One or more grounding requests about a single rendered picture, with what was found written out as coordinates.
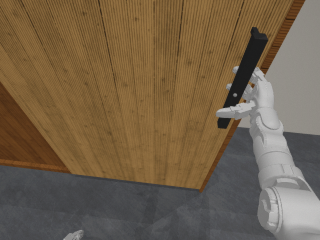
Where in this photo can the handle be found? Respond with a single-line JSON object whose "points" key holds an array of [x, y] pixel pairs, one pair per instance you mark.
{"points": [[252, 54]]}

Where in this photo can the right robot upper arm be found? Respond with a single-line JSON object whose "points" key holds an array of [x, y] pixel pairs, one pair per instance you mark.
{"points": [[289, 214]]}

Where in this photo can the right robot forearm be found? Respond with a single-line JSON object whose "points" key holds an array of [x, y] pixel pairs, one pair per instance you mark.
{"points": [[273, 157]]}

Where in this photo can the wardrobe door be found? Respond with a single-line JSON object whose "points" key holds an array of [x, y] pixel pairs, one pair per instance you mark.
{"points": [[129, 89], [20, 140]]}

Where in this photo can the robot right hand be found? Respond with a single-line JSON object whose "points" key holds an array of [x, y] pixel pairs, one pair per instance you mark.
{"points": [[261, 96]]}

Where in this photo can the robot left hand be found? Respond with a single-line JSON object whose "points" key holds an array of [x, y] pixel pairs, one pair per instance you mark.
{"points": [[75, 236]]}

